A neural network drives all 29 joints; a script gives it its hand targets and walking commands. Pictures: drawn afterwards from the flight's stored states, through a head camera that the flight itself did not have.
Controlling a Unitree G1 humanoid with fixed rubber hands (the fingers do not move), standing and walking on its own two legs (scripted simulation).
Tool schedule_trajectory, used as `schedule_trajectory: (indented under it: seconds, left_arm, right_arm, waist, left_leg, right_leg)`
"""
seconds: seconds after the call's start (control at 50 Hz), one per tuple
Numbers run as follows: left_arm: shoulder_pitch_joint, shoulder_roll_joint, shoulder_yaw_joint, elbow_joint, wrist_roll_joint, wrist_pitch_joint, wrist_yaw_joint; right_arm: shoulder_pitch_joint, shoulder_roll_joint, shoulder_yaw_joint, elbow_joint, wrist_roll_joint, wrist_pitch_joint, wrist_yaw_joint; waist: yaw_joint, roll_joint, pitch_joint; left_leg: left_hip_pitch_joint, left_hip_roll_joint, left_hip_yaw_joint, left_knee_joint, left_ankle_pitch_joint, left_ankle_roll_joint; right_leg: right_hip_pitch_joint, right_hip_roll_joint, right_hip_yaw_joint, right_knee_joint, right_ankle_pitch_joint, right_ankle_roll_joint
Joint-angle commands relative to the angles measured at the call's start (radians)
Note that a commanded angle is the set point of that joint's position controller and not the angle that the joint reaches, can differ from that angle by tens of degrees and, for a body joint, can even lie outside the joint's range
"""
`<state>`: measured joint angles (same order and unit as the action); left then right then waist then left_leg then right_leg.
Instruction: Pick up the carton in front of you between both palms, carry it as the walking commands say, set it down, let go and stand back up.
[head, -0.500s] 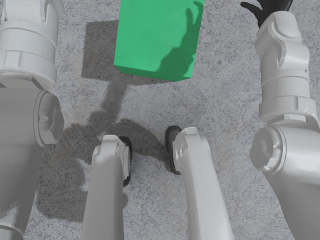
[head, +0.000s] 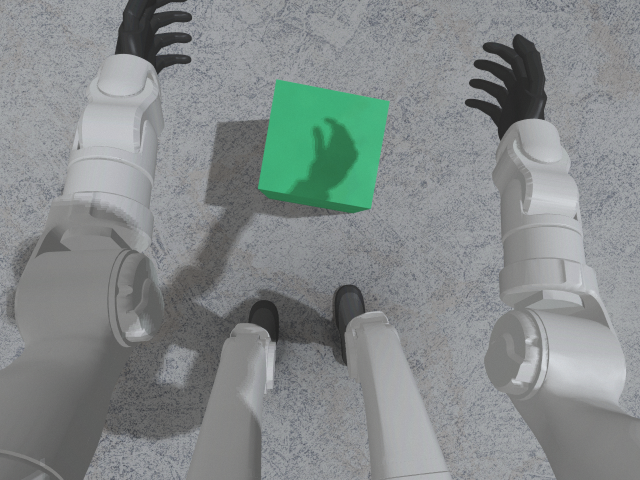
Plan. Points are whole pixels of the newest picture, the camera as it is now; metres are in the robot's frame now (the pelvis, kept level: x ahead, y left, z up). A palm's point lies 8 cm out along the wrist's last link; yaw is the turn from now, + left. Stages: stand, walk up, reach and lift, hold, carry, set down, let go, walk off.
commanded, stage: let go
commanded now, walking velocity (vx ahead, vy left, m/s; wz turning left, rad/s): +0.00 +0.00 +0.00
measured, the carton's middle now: (320, 157) +0.52 -0.05 -0.53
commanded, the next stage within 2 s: stand in 1.28 s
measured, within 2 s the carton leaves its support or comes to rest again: neither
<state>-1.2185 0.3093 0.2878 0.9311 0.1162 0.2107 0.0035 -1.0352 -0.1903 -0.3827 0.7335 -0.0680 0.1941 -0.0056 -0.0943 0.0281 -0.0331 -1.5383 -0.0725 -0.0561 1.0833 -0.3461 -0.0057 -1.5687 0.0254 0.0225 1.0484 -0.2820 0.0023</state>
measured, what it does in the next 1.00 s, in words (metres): rises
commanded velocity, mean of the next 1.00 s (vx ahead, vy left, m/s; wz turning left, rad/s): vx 0.00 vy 0.00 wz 0.00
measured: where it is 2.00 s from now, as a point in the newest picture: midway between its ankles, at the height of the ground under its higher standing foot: (307, 348)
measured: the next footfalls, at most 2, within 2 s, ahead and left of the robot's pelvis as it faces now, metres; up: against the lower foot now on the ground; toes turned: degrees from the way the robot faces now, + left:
none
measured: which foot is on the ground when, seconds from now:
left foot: down 0.00-1.00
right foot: down 0.00-1.00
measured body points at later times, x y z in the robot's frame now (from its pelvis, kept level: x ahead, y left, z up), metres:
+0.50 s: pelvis +0.06 -0.01 +0.09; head +0.22 -0.01 +0.51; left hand +0.38 +0.19 -0.01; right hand +0.32 -0.26 +0.00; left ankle +0.05 +0.11 -0.62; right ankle +0.07 -0.11 -0.62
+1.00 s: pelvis +0.09 +0.01 +0.12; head +0.10 +0.01 +0.57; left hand +0.26 +0.24 +0.05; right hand +0.25 -0.22 +0.04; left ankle +0.05 +0.11 -0.62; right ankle +0.08 -0.11 -0.62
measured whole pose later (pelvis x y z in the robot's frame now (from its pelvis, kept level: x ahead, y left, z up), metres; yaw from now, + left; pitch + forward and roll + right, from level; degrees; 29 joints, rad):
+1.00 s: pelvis +0.09 +0.01 +0.12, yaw -2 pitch -3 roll -1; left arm 0.23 0.21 0.04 0.44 0.00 0.10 -0.06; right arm 0.22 -0.21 -0.04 0.43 -0.01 0.11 0.08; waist 0.00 0.02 0.07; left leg -0.09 -0.04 -0.04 0.44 -0.30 0.03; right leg -0.14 0.02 0.06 0.43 -0.25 0.01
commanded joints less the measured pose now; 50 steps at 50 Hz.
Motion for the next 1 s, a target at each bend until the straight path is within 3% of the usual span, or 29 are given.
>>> schedule_trajectory:
  seconds: [0.0, 0.08, 0.16, 0.26, 0.38, 0.58, 0.76, 0.98]
  left_arm:
    - [-0.028, 0.023, 0.017, -0.195, 0.027, -0.020, 0.041]
    - [0.157, -0.033, -0.011, -0.341, 0.013, -0.046, 0.071]
    - [0.323, -0.036, -0.033, -0.421, -0.004, -0.077, 0.062]
    - [0.549, -0.046, -0.056, -0.410, -0.014, -0.118, 0.033]
    - [0.803, -0.050, -0.086, -0.388, -0.040, -0.170, 0.010]
    - [1.150, -0.038, -0.151, -0.464, -0.083, -0.227, -0.013]
    - [1.351, -0.033, -0.206, -0.543, -0.097, -0.196, -0.037]
    - [1.385, -0.020, -0.234, -0.601, -0.121, -0.108, -0.069]
  right_arm:
    - [-0.006, -0.130, 0.013, -0.146, -0.045, -0.030, 0.043]
    - [0.157, -0.145, 0.056, -0.213, -0.053, -0.053, 0.080]
    - [0.316, -0.125, 0.113, -0.239, -0.016, -0.074, 0.100]
    - [0.523, -0.092, 0.170, -0.237, 0.032, -0.114, 0.108]
    - [0.758, -0.083, 0.226, -0.263, 0.064, -0.163, 0.093]
    - [1.107, -0.088, 0.307, -0.373, 0.094, -0.206, 0.073]
    - [1.220, -0.117, 0.321, -0.393, 0.088, -0.170, 0.079]
    - [1.229, -0.129, 0.298, -0.391, 0.049, -0.083, 0.079]
  waist:
    - [-0.025, 0.062, -1.105]
    - [-0.029, 0.023, -1.023]
    - [-0.011, 0.001, -0.889]
    - [0.014, -0.015, -0.750]
    - [0.025, -0.052, -0.617]
    - [0.040, -0.050, -0.338]
    - [0.086, 0.038, -0.070]
    - [0.079, -0.024, 0.078]
  left_leg:
    - [0.684, -0.015, 0.027, -0.127, 0.473, -0.041]
    - [0.674, -0.010, 0.033, -0.211, 0.436, -0.044]
    - [0.637, -0.008, 0.047, -0.293, 0.323, -0.036]
    - [0.653, -0.004, 0.054, -0.365, 0.238, -0.023]
    - [0.740, 0.002, 0.045, -0.442, 0.224, -0.008]
    - [1.093, 0.026, 0.027, -0.587, 0.248, 0.004]
    - [1.326, 0.058, 0.016, -0.711, 0.300, -0.016]
    - [1.369, 0.067, 0.015, -0.743, 0.268, -0.012]
  right_leg:
    - [0.727, 0.038, -0.069, -0.069, 0.483, 0.023]
    - [0.890, 0.025, -0.040, -0.134, 0.522, 0.011]
    - [1.043, 0.002, -0.007, -0.202, 0.514, 0.009]
    - [1.178, -0.019, 0.030, -0.270, 0.519, 0.012]
    - [1.318, -0.026, 0.054, -0.343, 0.551, 0.020]
    - [1.403, -0.008, 0.026, -0.503, 0.436, 0.029]
    - [1.458, 0.021, -0.007, -0.626, 0.275, 0.015]
    - [1.524, 0.031, -0.025, -0.641, 0.215, 0.006]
